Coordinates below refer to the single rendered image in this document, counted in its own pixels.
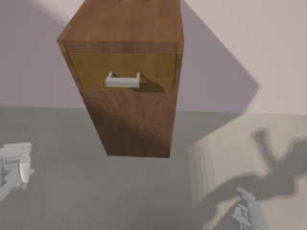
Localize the drawer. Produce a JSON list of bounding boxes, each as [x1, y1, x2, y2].
[[68, 52, 177, 91]]

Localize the cabinet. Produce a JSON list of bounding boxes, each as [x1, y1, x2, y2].
[[57, 0, 185, 158]]

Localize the right robot hand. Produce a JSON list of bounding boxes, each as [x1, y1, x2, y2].
[[231, 187, 270, 230]]

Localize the handle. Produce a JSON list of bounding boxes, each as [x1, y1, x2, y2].
[[105, 72, 140, 88]]

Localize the left robot hand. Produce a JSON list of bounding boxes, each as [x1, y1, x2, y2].
[[0, 142, 35, 202]]

